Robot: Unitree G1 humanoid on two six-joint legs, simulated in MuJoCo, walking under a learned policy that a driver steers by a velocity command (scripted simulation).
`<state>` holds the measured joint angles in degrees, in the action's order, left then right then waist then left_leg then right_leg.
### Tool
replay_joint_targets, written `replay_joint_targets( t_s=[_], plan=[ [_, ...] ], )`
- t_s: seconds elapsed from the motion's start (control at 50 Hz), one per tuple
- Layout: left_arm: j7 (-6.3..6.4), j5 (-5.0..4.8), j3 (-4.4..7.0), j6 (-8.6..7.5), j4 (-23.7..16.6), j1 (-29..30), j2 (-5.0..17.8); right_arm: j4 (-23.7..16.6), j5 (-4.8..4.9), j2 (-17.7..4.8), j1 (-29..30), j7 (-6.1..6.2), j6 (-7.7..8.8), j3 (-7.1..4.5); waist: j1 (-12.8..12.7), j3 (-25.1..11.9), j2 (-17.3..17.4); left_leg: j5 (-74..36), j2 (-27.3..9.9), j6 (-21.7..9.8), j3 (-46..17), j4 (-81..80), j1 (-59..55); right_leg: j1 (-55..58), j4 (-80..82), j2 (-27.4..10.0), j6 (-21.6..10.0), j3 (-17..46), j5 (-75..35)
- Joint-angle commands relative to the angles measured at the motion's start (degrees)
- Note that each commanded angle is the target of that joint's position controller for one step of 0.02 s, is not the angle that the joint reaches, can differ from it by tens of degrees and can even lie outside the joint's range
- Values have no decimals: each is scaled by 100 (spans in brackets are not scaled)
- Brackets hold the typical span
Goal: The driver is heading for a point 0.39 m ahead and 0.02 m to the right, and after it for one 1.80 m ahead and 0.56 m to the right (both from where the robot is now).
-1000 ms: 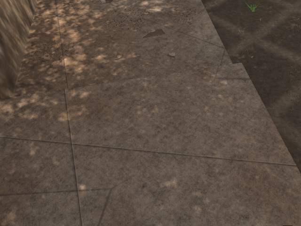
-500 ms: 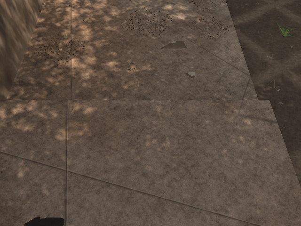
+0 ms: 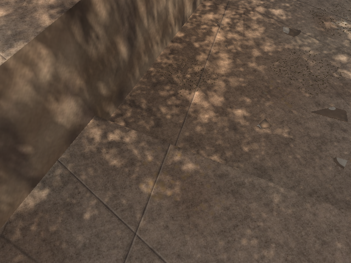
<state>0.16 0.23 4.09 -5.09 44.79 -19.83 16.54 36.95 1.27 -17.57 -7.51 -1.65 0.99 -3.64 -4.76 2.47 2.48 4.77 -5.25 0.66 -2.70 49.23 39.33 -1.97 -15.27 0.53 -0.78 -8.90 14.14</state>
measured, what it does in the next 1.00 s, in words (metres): walks ahead: left foot, then right foot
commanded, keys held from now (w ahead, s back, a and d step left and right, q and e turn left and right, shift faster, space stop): w+q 0.16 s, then w+e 0.10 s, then e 0.74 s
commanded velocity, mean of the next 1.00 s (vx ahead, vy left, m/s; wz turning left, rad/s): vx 0.24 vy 0.00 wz -0.13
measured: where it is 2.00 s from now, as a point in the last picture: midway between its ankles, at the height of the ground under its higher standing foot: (191, 261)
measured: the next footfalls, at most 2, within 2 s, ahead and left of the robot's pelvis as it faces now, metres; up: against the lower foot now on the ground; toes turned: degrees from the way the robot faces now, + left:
left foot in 0.18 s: +0.26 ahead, +0.14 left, +0.00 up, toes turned +9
right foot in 0.70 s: +0.53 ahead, -0.07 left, +0.00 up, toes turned -4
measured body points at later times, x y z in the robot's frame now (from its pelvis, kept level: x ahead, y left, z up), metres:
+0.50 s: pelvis +0.27 +0.07 +0.00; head +0.30 +0.08 +0.45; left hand +0.38 +0.34 -0.12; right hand +0.39 -0.19 -0.10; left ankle +0.22 +0.13 -0.74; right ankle +0.42 -0.09 -0.67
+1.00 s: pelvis +0.43 +0.04 +0.00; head +0.46 +0.05 +0.44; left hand +0.62 +0.30 -0.10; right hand +0.51 -0.25 -0.10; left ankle +0.44 +0.19 -0.72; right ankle +0.49 -0.07 -0.74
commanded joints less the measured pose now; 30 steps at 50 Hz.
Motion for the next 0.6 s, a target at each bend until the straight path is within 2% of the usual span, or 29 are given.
replay_joint_targets(
  t_s=[0.02,0.08,0.12,0.14,0.16,0.18,0.2,0.22,0.24,0.26,0.28,0.3,0.34,0.4,0.42,0.44,0.46,0.5,0.56,0.6],
  plan=[
    [38,-64,245,-46,-339,320,988,-474,13,-98,523,-111,108,26,49,137,-561,-538,-2,-100,206,-742,-145,-12,622,-1497,-802,419,-1798],
    [35,-159,303,45,-211,189,1135,-642,21,-194,808,-187,99,-10,62,219,-591,-111,121,-332,419,-1161,-267,432,353,-1651,-672,169,-2436],
    [69,-208,357,113,-201,225,1305,-655,-14,-380,556,-198,57,-115,319,-73,-745,472,476,-583,739,-1270,-901,641,-405,-1652,-554,-56,-4297],
    [86,-240,374,160,-207,269,1368,-545,-17,-564,24,-181,30,-227,656,-396,-756,594,722,-749,887,-1401,-1631,581,-1220,-1575,-472,-196,-5057],
    [108,-249,330,182,-240,302,1269,-283,5,-861,-942,-118,-2,-410,1166,-886,-622,267,953,-973,890,-1721,-3041,16,-2441,-1370,-293,-365,-4983],
    [105,-47,152,146,-308,42,839,-102,25,-1265,-1745,12,-50,-543,1373,-1404,239,155,22,-1336,-586,-1808,-4879,-1615,-4253,-1103,-67,-322,-2226],
    [6,56,-102,-5,-557,-548,197,-219,26,-1723,-1457,20,48,-510,661,-2178,1340,1395,-1424,-2421,-3922,-2585,-6290,-3717,-6004,-31,197,498,2125],
    [-57,-219,30,-139,-470,90,827,-218,-3,-1105,-1637,-7,107,-367,1195,-2281,468,1935,-1543,-2262,-4066,-3191,-6133,-4217,-6413,-214,132,1319,1868],
    [-70,-383,72,-188,-619,553,979,-139,-45,-910,-1388,-21,177,-292,1173,-1388,363,1510,-1394,-1985,-3142,-3232,-5410,-4514,-6284,-447,24,1222,1362],
    [-19,-300,43,-200,-598,674,893,-110,-40,-758,-1015,0,214,-231,927,-924,1,947,-1162,-1749,-2408,-3245,-4540,-4276,-5853,-740,-3,1199,861],
    [13,-163,63,-164,-527,674,884,-123,-105,-547,-621,15,246,-153,709,-594,9,-144,-964,-1607,-1814,-3311,-3800,-3895,-5497,-878,54,1210,560],
    [3,-134,80,-81,-431,424,872,-132,-189,-433,-432,26,287,-107,497,-554,129,-1103,-837,-1535,-1349,-3399,-3336,-3419,-5374,-969,101,1275,390],
    [14,-129,58,78,-261,65,672,25,-204,-444,-330,51,379,-117,295,-580,43,-2488,-768,-1534,-670,-3522,-2918,-2987,-5129,-895,257,1222,275],
    [64,-102,12,192,-307,221,443,244,-254,-494,-246,138,443,-123,269,-381,45,-3237,-590,-1368,206,-3659,-2706,-3040,-4331,-684,411,1278,-503],
    [-311,672,-244,115,-258,63,154,170,-756,-391,-495,-61,640,-34,207,-534,259,-2915,-819,-1602,223,-3806,-2786,-3166,-4344,-756,403,1208,-1026],
    [-448,631,-199,118,-204,111,179,223,-760,-439,-528,-129,674,-92,269,-388,-23,-2988,-874,-1629,298,-3791,-3006,-3426,-4111,-777,419,1330,-1271],
    [-504,502,-205,107,-223,264,255,194,-724,-541,-479,-138,677,-97,297,-416,-116,-3138,-835,-1570,446,-3730,-3157,-3522,-3845,-770,445,1281,-1479],
    [-530,349,-221,81,-294,588,320,278,-622,-657,-677,-88,660,-102,417,-424,-66,-3498,-818,-1484,685,-3578,-3641,-3663,-3239,-710,440,1185,-1755],
    [-528,289,-296,85,-352,934,306,461,-589,-894,-1117,3,596,-207,619,-279,3,-3793,-942,-1476,838,-3376,-4388,-3879,-2382,-563,355,999,-1822],
    [-531,269,-299,78,-346,1057,341,510,-567,-915,-1171,16,554,-240,636,-197,88,-3782,-962,-1365,934,-3248,-4540,-3684,-1906,-419,245,848,-1777]
  ],
)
